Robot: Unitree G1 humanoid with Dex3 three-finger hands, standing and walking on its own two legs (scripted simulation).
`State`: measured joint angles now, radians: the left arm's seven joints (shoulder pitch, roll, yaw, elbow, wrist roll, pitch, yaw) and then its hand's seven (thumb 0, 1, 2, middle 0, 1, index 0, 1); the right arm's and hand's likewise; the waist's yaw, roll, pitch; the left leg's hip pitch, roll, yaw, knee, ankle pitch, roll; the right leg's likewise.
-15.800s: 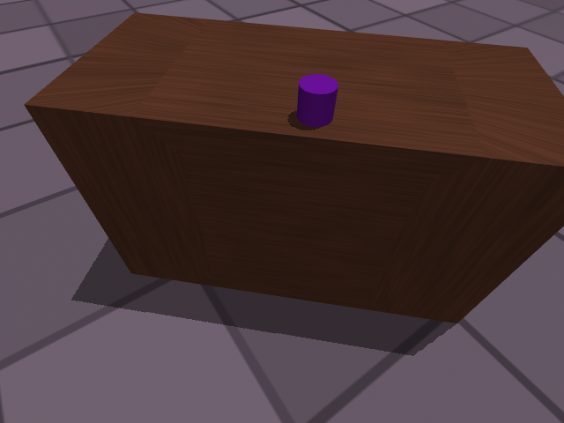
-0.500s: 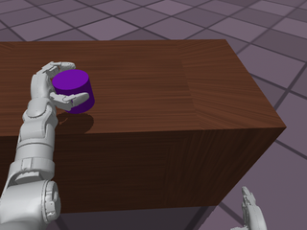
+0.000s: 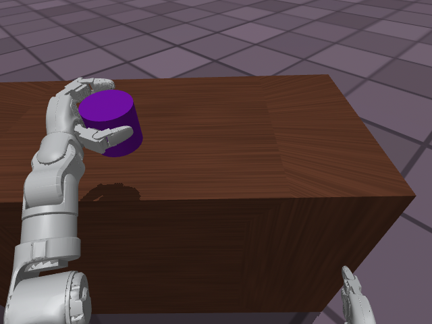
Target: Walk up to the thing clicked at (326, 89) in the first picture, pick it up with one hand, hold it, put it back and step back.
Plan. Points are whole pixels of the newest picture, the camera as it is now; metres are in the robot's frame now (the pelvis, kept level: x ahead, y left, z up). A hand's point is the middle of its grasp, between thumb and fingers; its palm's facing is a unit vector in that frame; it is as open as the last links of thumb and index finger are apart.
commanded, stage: lift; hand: left
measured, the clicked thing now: (113, 123) +0.40 +0.19 +0.22
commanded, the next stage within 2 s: hold in 0.78 s
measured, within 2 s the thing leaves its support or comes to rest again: neither
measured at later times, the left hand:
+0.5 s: hand (102, 103) +0.36 +0.17 +0.29, palm faces +0.14 -0.99 +0.00, open 11.8 cm
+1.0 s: hand (92, 96) +0.33 +0.17 +0.31, palm faces +0.14 -0.99 +0.01, open 11.8 cm
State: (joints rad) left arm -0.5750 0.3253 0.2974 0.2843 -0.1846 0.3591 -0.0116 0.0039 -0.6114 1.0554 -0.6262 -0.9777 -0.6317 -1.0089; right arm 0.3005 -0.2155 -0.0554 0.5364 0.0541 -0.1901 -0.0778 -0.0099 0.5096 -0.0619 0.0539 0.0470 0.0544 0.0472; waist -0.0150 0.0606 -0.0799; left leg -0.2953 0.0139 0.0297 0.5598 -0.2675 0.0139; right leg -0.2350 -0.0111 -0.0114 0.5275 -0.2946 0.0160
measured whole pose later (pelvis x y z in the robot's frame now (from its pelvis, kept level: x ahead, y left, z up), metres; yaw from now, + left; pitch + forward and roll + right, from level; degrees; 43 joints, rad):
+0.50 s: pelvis -0.01 +0.00 +0.00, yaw +1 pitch -2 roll +0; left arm -0.62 0.31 0.29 0.07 -0.22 0.70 0.00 0.00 -0.61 1.06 -0.62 -0.99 -0.62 -1.02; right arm 0.26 -0.23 -0.09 0.63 0.07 -0.22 -0.04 -0.01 0.52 -0.06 0.05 0.05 0.05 0.05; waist 0.01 0.08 -0.09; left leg -0.24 0.00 0.02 0.51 -0.24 0.01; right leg -0.19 -0.02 -0.02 0.51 -0.28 0.01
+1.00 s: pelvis -0.02 -0.01 +0.00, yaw +1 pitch -3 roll +0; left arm -0.65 0.32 0.30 -0.02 -0.26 0.82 0.01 0.00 -0.61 1.06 -0.62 -0.99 -0.62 -1.02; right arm 0.26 -0.23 -0.09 0.67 0.08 -0.25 -0.03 -0.01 0.52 -0.06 0.05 0.05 0.05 0.05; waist 0.02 0.08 -0.10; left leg -0.25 0.00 0.02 0.53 -0.23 0.01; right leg -0.20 -0.02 -0.02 0.53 -0.28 0.01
